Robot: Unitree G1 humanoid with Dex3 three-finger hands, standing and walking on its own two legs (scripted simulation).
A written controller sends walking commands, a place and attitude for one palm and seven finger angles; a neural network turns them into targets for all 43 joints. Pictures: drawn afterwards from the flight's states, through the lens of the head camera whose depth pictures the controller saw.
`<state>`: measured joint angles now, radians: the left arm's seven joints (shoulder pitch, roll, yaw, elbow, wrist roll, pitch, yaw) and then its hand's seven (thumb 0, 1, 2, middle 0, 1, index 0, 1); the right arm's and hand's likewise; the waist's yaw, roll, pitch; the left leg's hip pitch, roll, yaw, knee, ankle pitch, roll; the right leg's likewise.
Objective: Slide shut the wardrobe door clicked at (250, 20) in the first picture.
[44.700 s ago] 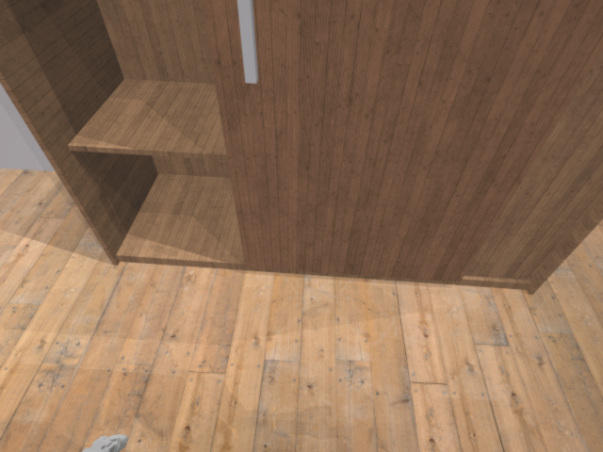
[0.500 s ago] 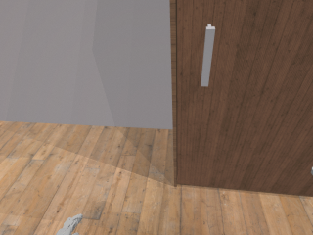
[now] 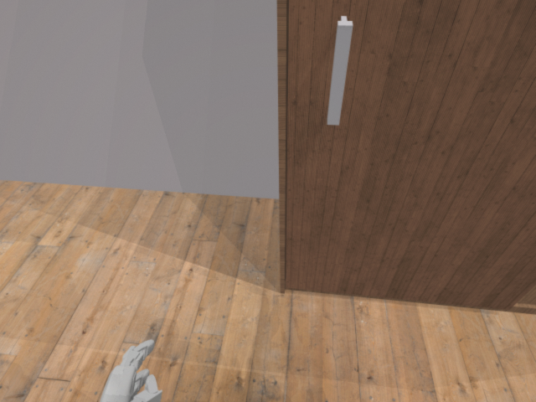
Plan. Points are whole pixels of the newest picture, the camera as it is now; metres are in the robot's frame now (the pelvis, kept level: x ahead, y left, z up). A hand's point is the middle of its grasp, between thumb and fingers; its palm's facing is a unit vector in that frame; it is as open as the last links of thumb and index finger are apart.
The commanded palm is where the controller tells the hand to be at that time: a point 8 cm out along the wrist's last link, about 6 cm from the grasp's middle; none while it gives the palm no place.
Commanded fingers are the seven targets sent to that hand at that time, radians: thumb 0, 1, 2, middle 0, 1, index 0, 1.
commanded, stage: stop stepping back and stand still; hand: right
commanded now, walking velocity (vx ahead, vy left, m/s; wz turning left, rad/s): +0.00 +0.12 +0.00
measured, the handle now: (338, 72) +0.67 -0.09 +0.20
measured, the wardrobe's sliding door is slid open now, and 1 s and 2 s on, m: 0.00 0.00 0.00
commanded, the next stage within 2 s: let the arm hang, fingers relaxed in 0.54 s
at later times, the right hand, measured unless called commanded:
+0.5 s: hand out of the picture +0.24 -0.27 +0.18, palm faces +0.37 +0.79 -0.48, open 7.4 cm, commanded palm +0.18 -0.31 +0.19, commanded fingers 0.00 -0.90 -0.90 0.20 0.30 0.20 0.30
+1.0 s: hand out of the picture +0.02 -0.19 -0.17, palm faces +0.02 +0.99 -0.16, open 7.1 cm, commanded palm none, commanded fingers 0.00 -0.90 -0.90 0.20 0.30 0.20 0.30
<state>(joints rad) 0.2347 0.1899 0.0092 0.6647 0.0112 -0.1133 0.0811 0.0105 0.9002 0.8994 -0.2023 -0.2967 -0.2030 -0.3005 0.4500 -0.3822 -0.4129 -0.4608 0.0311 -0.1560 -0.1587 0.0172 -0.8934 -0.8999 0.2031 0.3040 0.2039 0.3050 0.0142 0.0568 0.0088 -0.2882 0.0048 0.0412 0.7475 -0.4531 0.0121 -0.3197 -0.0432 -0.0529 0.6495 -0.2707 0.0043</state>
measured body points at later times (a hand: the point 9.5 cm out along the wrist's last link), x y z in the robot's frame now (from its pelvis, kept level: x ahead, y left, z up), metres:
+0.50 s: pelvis +0.04 -0.01 +0.01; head +0.06 -0.03 +0.46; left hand +0.22 +0.21 -0.06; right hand +0.21 -0.31 +0.20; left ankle +0.01 +0.10 -0.72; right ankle +0.04 -0.12 -0.72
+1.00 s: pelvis +0.00 -0.02 +0.01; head +0.02 -0.04 +0.46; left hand +0.04 +0.24 -0.12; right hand +0.02 -0.25 -0.15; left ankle +0.01 +0.10 -0.72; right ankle +0.04 -0.12 -0.72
